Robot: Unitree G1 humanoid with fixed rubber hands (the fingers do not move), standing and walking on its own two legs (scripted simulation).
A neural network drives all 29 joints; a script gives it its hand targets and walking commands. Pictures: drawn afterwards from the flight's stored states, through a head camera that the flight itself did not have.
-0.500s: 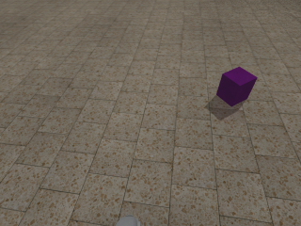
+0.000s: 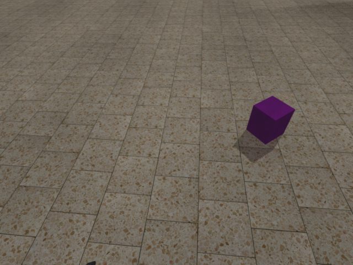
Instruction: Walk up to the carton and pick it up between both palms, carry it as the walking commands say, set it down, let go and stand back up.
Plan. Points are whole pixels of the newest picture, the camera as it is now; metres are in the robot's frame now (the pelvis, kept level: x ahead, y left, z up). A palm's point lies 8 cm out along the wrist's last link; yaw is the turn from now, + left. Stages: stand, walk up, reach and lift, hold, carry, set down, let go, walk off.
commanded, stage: walk up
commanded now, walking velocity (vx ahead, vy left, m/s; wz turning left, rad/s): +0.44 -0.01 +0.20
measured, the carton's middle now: (269, 120) +1.21 -0.74 -0.64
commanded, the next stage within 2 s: none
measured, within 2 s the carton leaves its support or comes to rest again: neither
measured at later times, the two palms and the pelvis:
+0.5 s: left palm out of the picture +0.12 +0.23 -0.14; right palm (267, 201) +0.32 -0.26 -0.13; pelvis +0.16 -0.03 -0.01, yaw +7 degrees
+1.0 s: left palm (107, 175) +0.44 +0.23 -0.12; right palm (272, 186) +0.38 -0.30 -0.14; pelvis +0.34 -0.04 -0.01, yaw +9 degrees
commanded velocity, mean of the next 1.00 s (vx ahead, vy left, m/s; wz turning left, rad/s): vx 0.42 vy -0.01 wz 0.17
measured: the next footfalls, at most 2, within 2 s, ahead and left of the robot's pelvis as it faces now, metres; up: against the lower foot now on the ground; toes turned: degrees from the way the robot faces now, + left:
right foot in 0.06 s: +0.09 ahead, -0.12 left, +0.00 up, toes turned -7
left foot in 0.56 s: +0.30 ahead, +0.13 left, +0.00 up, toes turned +12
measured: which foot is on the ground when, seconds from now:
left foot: down 0.00-0.06, up 0.08-0.54, down 0.56-0.94, up 0.96-1.00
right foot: up 0.00-0.04, down 0.06-0.56, up 0.58-0.92, down 0.94-1.00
